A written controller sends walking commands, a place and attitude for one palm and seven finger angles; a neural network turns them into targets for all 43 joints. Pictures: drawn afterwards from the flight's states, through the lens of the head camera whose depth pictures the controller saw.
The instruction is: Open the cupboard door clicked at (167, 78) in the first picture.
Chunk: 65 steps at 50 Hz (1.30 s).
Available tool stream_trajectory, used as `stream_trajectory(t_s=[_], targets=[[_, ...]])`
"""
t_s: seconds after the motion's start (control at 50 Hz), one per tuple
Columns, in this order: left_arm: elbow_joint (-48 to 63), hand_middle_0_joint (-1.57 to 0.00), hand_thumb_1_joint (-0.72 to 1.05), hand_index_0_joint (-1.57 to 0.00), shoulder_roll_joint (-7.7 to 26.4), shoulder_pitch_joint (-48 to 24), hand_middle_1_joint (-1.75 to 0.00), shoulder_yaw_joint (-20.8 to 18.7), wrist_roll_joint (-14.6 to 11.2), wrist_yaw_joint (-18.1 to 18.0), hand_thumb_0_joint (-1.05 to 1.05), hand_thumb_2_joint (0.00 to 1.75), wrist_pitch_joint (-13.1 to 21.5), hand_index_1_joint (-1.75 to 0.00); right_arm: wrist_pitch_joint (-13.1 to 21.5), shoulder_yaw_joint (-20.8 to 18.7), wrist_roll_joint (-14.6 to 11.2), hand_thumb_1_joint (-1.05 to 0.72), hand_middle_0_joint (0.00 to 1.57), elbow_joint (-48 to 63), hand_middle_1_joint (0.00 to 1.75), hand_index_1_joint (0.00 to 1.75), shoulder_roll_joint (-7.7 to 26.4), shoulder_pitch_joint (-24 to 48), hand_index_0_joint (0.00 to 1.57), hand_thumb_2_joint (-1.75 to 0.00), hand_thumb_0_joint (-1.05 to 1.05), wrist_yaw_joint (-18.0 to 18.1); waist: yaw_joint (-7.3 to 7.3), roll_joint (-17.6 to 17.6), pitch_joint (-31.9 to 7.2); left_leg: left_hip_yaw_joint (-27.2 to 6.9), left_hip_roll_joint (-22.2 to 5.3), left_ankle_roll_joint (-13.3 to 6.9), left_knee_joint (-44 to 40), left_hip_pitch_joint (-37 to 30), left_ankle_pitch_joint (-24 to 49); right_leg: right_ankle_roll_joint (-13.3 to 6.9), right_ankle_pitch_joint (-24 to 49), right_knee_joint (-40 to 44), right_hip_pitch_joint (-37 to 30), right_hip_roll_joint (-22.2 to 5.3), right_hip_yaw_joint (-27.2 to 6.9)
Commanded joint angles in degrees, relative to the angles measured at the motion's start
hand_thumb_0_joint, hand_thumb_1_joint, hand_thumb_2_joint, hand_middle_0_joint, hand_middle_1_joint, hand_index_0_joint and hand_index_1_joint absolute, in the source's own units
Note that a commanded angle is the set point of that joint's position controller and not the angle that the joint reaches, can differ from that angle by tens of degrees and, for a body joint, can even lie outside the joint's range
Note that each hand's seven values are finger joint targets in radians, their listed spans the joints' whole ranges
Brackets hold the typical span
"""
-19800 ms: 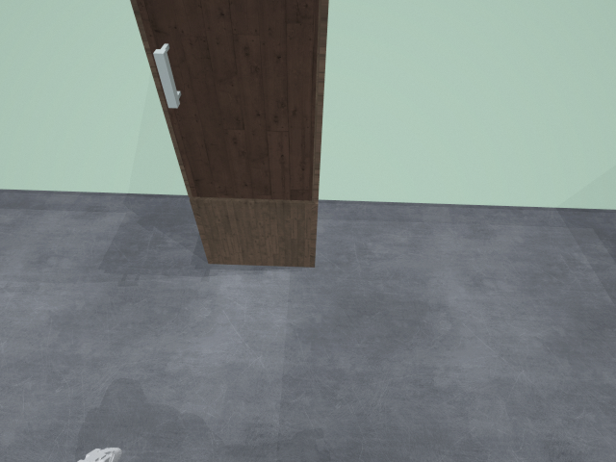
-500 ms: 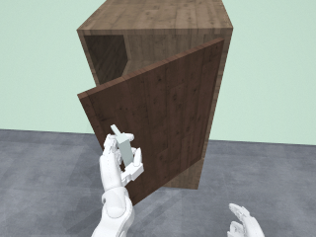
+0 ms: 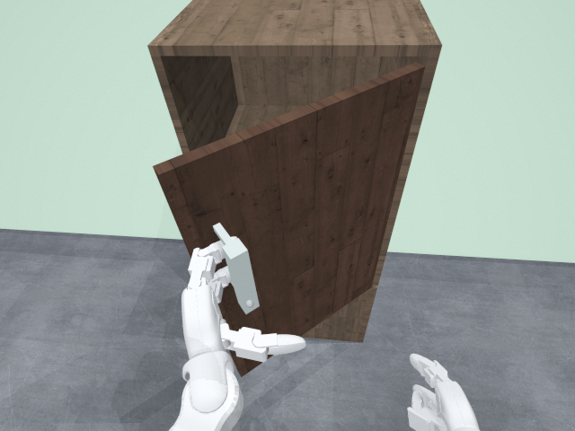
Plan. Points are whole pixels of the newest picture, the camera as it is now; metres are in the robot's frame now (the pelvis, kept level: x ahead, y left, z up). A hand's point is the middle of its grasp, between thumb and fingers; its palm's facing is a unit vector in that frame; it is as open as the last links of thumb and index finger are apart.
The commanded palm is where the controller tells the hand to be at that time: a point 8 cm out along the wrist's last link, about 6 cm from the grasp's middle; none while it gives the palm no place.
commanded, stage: open thumb and fingers to let go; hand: left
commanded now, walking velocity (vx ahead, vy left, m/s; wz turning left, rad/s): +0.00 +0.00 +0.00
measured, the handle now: (235, 268) +0.31 +0.09 +0.09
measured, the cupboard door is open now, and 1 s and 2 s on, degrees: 41 45 44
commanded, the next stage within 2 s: slide the hand sideways off the handle in 0.12 s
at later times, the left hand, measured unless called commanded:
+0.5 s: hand (259, 342) +0.21 +0.05 +0.09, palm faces -0.18 -0.98 +0.04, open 16.4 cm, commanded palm +0.20 +0.10 +0.09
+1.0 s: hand (223, 360) +0.19 +0.09 +0.09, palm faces -0.11 -0.99 +0.02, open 16.1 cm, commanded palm +0.17 +0.15 +0.09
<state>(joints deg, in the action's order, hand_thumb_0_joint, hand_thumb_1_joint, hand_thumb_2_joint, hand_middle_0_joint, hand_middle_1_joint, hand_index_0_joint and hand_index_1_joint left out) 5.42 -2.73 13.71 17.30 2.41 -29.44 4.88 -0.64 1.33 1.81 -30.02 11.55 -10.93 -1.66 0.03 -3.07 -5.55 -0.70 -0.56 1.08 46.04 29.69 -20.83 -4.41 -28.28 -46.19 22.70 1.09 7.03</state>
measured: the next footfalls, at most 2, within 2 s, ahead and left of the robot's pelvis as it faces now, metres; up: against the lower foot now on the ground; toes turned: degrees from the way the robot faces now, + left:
none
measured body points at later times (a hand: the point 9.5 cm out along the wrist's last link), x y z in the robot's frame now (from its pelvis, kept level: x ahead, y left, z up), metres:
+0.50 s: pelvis -0.02 +0.03 +0.00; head -0.01 +0.00 +0.44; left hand +0.22 +0.10 +0.09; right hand +0.15 -0.19 -0.09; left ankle +0.03 +0.13 -0.70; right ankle -0.04 -0.06 -0.70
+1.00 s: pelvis -0.01 +0.03 -0.01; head -0.01 +0.01 +0.44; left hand +0.19 +0.14 +0.09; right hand +0.16 -0.19 -0.08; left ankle +0.03 +0.13 -0.70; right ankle -0.04 -0.06 -0.70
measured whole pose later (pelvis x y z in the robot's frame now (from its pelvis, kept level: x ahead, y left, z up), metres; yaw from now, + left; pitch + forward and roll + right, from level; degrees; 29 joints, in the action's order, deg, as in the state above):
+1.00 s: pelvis -0.01 +0.03 -0.01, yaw -2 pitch +5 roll +0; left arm 16.2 5.1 27.2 15.2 -2.6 -4.4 12.1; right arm 0.4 2.0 0.1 -23.3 12.6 -14.1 -1.3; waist 0.1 -2.8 -4.8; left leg 2.0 -0.8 -1.1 49.7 33.0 -21.7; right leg -2.5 -28.0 -49.7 26.8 0.8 4.3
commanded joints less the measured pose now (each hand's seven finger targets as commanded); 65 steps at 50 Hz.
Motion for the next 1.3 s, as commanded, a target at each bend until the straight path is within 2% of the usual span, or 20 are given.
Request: stream_trajectory(t_s=[0.0,0.08,0.2,0.22,0.24,0.26,0.28,0.32,0.38,0.44,0.48,0.56,0.58,0.64,0.68,0.72,0.84,1.08,1.14,1.28], targets=[[12.7,-0.18,-0.5,-0.18,-11.6,-10.7,-0.5,4.1,1.4,-0.5,0.0,0.3,3.3,-0.5,2.5,-1.8,-0.4,-0.9,0.2,9.4,0.3,0.3,4.4,6.6,0.2,-0.9,0.0,0.3,0.83,6.4,-8.6,-1.3,1.2,-2.7,-2.3,-10.2,11.8,4.1,25.2,9.4,2.9,-2.5,-5.5],[11.4,-0.15,-0.5,-0.15,-12.1,-11.7,-0.3,4.0,1.5,-1.2,0.0,0.3,2.2,-0.3,2.3,-1.8,-0.4,-0.9,0.2,9.3,0.3,0.3,4.3,7.2,0.2,-0.9,0.0,0.1,0.48,6.8,-8.1,-1.5,1.0,-2.6,-2.6,-9.9,11.4,3.5,22.2,9.4,3.5,-1.8,-4.6],[10.3,-0.15,-0.5,-0.15,-12.3,-12.8,-0.3,2.8,1.1,-2.0,0.0,0.3,0.9,-0.3,1.6,-1.7,-0.2,-0.9,0.2,8.9,0.3,0.3,4.0,8.2,0.2,-0.9,0.0,-0.1,0.02,6.8,-8.6,-1.2,0.9,-2.4,-3.0,-9.9,11.3,3.3,20.8,9.4,3.2,-1.7,-4.4],[12.0,-0.15,-0.5,-0.15,-5.8,-13.8,-0.3,14.5,5.7,9.7,0.0,0.3,3.7,-0.3,1.3,-1.6,-0.4,-0.9,0.2,8.6,0.3,0.3,6.6,4.7,0.2,-0.9,0.0,-1.0,5.38,8.1,-3.0,-1.3,1.6,-3.5,-3.7,-10.1,12.3,3.8,25.1,8.9,6.1,-1.6,-6.9],[14.4,-0.15,-0.5,-0.15,-2.0,-15.0,-0.3,10.0,3.3,16.0,0.0,0.3,6.5,-0.3,1.4,-2.2,-1.0,-0.9,0.2,9.6,0.3,0.3,5.7,3.5,0.2,-0.9,0.0,-0.7,3.62,7.0,-7.2,-1.4,1.3,-3.6,-3.3,-9.4,13.1,3.4,27.1,7.3,4.1,-1.7,-6.8],[16.8,-0.15,-0.5,-0.15,-0.3,-15.0,-0.3,9.8,2.1,20.7,0.0,0.3,8.6,-0.3,1.7,-2.2,-1.1,-0.9,0.2,10.5,0.3,0.3,6.0,3.5,0.2,-0.9,0.0,-0.4,3.15,4.4,-10.4,-1.2,1.4,-3.7,-2.7,-10.5,14.0,3.2,28.6,6.3,3.1,-1.9,-7.2],[18.2,-0.15,-0.5,-0.15,0.7,-14.9,-0.3,9.8,0.4,24.8,0.0,0.3,9.9,-0.3,2.0,-2.2,-1.4,-0.9,0.2,11.3,0.3,0.3,6.0,2.9,0.2,-0.9,0.0,-0.2,3.44,2.8,-11.5,-1.1,1.5,-3.8,-2.3,-11.3,14.4,3.1,29.0,5.6,3.0,-2.0,-7.0],[17.0,-0.15,-0.5,-0.15,0.3,-13.0,-0.3,8.0,-3.1,28.6,0.0,0.3,11.2,-0.3,3.1,-1.8,-2.1,-0.9,0.2,12.4,0.3,0.3,5.3,2.5,0.2,-0.9,0.0,0.3,3.53,4.9,-10.2,-1.4,1.2,-3.7,-2.3,-10.8,11.3,3.2,24.4,6.3,4.6,-1.6,-6.2],[15.9,-0.15,-0.5,-0.15,-0.7,-12.0,-0.3,5.2,-6.0,26.5,0.0,0.3,11.6,-0.3,4.7,-1.5,-2.7,-0.9,0.2,13.1,0.3,0.3,5.4,3.6,0.2,-0.9,0.0,0.8,2.6,6.9,-6.6,-2.2,0.9,-3.2,-3.5,-9.0,5.2,3.0,13.1,7.9,7.3,-0.8,-5.3],[15.0,-0.15,-0.5,-0.15,-0.3,-11.4,-0.3,3.6,-4.5,21.8,0.0,0.3,10.9,-0.3,5.0,-1.4,-2.5,-0.9,0.2,13.4,0.3,0.3,5.5,3.9,0.2,-0.9,0.0,0.6,1.73,7.4,-5.3,-2.4,0.7,-3.0,-4.7,-8.3,2.4,2.9,8.5,8.0,8.6,-0.5,-4.8],[14.1,-0.15,-0.5,-0.15,2.2,-9.1,-0.3,1.5,-2.6,19.8,0.0,0.3,10.7,-0.3,4.7,-1.6,-2.2,-0.9,0.2,13.3,0.3,0.3,5.7,3.7,0.2,-0.9,0.0,0.4,0.68,8.5,-6.3,-2.1,0.6,-3.1,-4.9,-8.1,3.0,2.8,8.6,7.7,7.7,-0.4,-4.8],[14.1,-0.15,-0.5,-0.15,2.1,-6.0,-0.3,1.2,-1.3,18.8,0.0,0.3,9.8,-0.3,3.7,-1.3,-2.1,-0.9,0.2,14.2,0.3,0.3,5.2,3.8,0.2,-0.9,0.0,0.0,-0.15,6.5,-6.5,-1.1,0.7,-3.0,-5.4,-8.0,3.6,2.5,9.6,7.7,6.5,-0.5,-5.0],[13.6,-0.15,-0.5,-0.15,3.3,-3.1,-0.3,-0.4,-1.5,19.0,0.0,0.3,9.4,-0.3,3.4,-1.3,-2.1,-0.9,0.2,14.3,0.3,0.3,5.3,3.9,0.2,-0.9,0.0,0.0,-1.12,6.6,-6.8,-1.0,0.7,-2.9,-5.8,-7.6,4.2,2.4,10.2,7.8,5.3,-0.5,-5.1],[16.3,-0.15,-0.5,-0.15,3.1,-0.6,-0.3,-0.2,-2.3,20.0,0.0,0.3,8.9,-0.3,2.8,-1.0,-2.2,-0.9,0.2,15.3,0.3,0.3,5.1,4.3,0.2,-0.9,0.0,-0.1,-0.67,5.2,-5.4,-0.2,0.7,-2.8,-5.6,-7.5,4.3,2.6,11.3,8.3,5.2,-0.5,-5.5],[17.0,-0.15,-0.5,-0.15,4.7,1.6,-0.3,-2.3,-2.8,20.2,0.0,0.3,8.7,-0.3,2.6,-1.1,-2.1,-0.9,0.2,15.4,0.3,0.3,5.3,4.1,0.2,-0.9,0.0,0.1,-0.84,7.6,-4.7,-0.3,0.6,-2.9,-5.6,-6.9,4.6,2.7,11.7,8.7,4.7,-0.4,-5.5],[18.9,-0.15,-0.5,-0.15,5.2,2.6,-0.3,-3.1,-3.4,20.8,0.0,0.3,9.1,-0.3,2.5,-0.9,-2.1,-0.9,0.2,15.7,0.3,0.3,5.3,4.0,0.2,-0.9,0.0,0.2,-0.38,6.5,-3.6,-0.1,0.6,-2.9,-5.3,-6.7,4.3,2.8,11.8,8.6,5.5,-0.3,-5.6],[22.9,-0.15,-0.5,-0.15,6.1,5.5,-0.3,-3.3,-4.4,22.7,0.0,0.3,11.0,-0.3,3.5,-1.2,-2.0,-0.9,0.2,16.2,0.3,0.3,5.7,2.8,0.2,-0.9,0.0,0.4,0.77,5.1,-3.7,-0.6,0.6,-2.9,-3.6,-6.2,4.2,3.0,11.9,7.1,7.7,-0.1,-5.5],[27.0,-0.15,-0.5,-0.15,10.8,18.0,-0.3,-8.8,-7.2,27.5,0.0,0.3,11.9,-0.3,5.1,-1.9,-2.4,-0.9,0.2,17.7,0.3,0.3,6.3,0.5,0.2,-0.9,0.0,1.2,-0.27,5.3,-6.3,-0.3,1.1,-3.1,-0.8,-3.6,8.1,3.6,19.6,4.7,5.9,-0.3,-6.4],[28.3,-0.15,-0.5,-0.15,10.6,17.9,-0.3,-8.2,-7.7,28.6,0.0,0.3,12.5,-0.3,5.5,-2.0,-2.5,-0.9,0.2,18.1,0.3,0.3,6.5,0.2,0.2,-0.9,0.0,1.4,0.64,4.9,-4.9,-0.3,1.1,-3.1,0.0,-2.8,7.0,4.0,18.5,4.4,7.9,-0.4,-6.3],[29.5,-0.15,-0.5,-0.15,13.5,23.0,-0.3,-12.4,-9.9,31.8,0.0,0.3,13.3,-0.3,6.3,-2.5,-2.8,-0.9,0.2,17.8,0.3,0.3,6.4,-0.6,0.2,-0.9,0.0,2.3,0.21,7.0,-6.9,-0.3,1.4,-3.1,2.1,-0.5,7.9,4.9,22.4,4.1,6.0,-1.1,-8.0]])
